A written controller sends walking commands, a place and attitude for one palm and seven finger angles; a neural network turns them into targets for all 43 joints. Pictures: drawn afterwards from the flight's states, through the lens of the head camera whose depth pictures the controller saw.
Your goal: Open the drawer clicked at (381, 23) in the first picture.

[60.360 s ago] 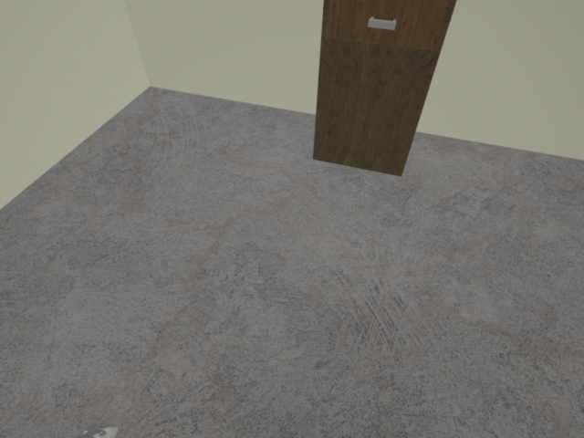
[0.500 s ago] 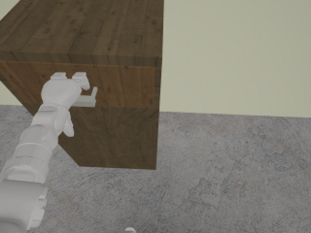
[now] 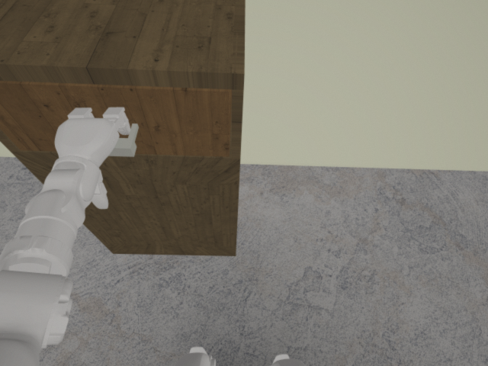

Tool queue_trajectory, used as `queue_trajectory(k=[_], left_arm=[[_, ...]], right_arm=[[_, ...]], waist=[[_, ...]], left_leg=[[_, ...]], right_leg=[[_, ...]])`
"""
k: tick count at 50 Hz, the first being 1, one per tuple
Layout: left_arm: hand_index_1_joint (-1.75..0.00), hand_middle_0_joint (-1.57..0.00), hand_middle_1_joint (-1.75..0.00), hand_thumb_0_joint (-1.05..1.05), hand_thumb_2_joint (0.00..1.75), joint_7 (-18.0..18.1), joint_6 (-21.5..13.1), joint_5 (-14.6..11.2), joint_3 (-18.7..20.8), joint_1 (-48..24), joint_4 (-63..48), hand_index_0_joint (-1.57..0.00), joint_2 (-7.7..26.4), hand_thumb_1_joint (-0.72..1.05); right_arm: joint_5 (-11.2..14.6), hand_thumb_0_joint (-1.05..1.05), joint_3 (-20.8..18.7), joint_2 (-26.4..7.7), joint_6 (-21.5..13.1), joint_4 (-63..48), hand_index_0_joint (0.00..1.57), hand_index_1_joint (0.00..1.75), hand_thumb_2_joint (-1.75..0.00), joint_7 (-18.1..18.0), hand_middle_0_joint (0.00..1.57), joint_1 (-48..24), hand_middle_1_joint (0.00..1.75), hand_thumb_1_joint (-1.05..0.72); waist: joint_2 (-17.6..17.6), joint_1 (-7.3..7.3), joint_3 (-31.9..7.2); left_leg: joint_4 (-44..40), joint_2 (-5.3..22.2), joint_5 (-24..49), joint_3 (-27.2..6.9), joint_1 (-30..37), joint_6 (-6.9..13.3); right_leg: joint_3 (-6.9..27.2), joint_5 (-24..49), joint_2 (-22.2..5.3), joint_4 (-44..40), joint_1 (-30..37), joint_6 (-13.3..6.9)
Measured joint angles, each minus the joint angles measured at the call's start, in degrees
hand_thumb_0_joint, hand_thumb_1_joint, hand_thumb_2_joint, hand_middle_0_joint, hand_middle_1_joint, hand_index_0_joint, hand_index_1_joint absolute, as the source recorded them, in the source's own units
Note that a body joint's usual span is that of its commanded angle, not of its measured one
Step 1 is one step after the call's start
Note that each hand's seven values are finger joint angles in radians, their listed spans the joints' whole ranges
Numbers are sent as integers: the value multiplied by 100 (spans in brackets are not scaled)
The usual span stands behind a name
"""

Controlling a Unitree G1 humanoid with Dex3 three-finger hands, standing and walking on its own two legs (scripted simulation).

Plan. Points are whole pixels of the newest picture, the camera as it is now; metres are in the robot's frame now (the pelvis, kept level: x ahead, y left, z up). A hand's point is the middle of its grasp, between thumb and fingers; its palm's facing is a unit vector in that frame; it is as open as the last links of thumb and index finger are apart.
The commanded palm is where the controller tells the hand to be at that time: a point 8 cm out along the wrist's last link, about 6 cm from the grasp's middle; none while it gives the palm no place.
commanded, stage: lower the fingers behind the handle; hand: left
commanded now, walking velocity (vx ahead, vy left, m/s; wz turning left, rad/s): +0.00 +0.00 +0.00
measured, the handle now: (107, 137) +0.51 +0.25 +0.03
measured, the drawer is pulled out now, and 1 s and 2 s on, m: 0.00 0.00 0.00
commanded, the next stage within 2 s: lift the fingers back up to retry in 0.68 s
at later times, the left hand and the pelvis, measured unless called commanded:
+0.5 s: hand (103, 158) +0.46 +0.25 +0.03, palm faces -0.04 +0.00 -1.00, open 13.7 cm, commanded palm +0.45 +0.25 +0.06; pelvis -0.02 +0.00 -0.01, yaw +0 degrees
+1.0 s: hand (102, 158) +0.46 +0.25 +0.03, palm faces -0.06 -0.03 -1.00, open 13.8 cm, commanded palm +0.45 +0.25 +0.10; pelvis -0.02 +0.01 -0.01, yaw -1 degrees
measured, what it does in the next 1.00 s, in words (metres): stands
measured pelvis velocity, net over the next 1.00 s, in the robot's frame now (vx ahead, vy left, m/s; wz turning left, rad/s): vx -0.02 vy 0.01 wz -0.02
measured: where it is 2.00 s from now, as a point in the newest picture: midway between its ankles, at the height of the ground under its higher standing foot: outside the picture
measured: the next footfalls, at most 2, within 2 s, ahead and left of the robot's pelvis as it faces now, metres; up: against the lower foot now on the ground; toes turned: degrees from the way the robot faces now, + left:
none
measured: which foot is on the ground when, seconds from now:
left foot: down 0.00-1.00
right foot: down 0.00-1.00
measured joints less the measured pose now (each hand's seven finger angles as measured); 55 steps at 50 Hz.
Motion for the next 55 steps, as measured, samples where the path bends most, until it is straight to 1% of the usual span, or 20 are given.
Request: queue_trajectory(k=[8, 17, 24, 35, 44, 50, 55], left_arm=[[-123, -32, -126, 0, 30, 143, 156, 24, -107, -220, 227, -33, -61, -49], [-125, -32, -128, 0, 30, 77, 193, 56, -194, -565, 481, -33, 17, -49], [-124, -31, -130, 0, 30, -41, 159, 43, -135, -662, 458, -33, 146, -49], [-124, -32, -131, 0, 30, -34, 217, 28, -148, -760, 455, -33, 164, -49], [-122, -31, -130, 0, 30, -138, 212, 13, -27, -559, 292, -33, 164, -49], [-120, -31, -128, 0, 30, -240, 89, -72, 81, -284, 82, -32, 154, -49], [-118, -33, -125, 0, 30, -269, -9, -84, 129, -66, -116, -33, 98, -49]], right_arm=[[26, 0, 73, 30, 2, -25, 20, 30, -90, 2, 20, -18, 30, -90], [70, 0, 201, 38, -39, -174, 20, 30, -90, -36, 20, -41, 30, -90], [78, 0, 225, 17, -67, -252, 20, 30, -90, -79, 20, -18, 30, -90], [81, 0, 220, 14, -140, -181, 20, 30, -90, -94, 20, 141, 30, -90], [59, 0, 200, 45, -124, -143, 20, 30, -90, -80, 20, 165, 30, -90], [54, 0, 171, 59, -125, -126, 20, 30, -90, -96, 20, 137, 30, -90], [32, 0, 132, 57, -137, -99, 20, 30, -90, -85, 20, 99, 30, -90]], waist=[[-5, 0, -29], [-25, -68, -38], [-23, -134, -12], [-8, -165, 23], [15, -186, 32], [33, -175, 78], [40, -140, 98]], left_leg=[[88, -9, 4, -14, -143, 6], [257, -17, 30, -50, -406, 4], [398, 1, 37, -33, -593, 12], [470, -4, 62, -7, -723, 45], [392, 19, 61, 50, -598, 75], [203, 22, 66, 90, -328, 97], [53, 3, 58, 90, -112, 105]], right_leg=[[-19, -10, -6, 100, -141, 7], [-65, -10, -8, 286, -398, 10], [-53, 1, 10, 432, -594, 23], [-32, 32, 4, 496, -722, 59], [31, 74, 21, 377, -600, 88], [81, 114, 16, 152, -327, 107], [87, 119, -5, -30, -94, 110]])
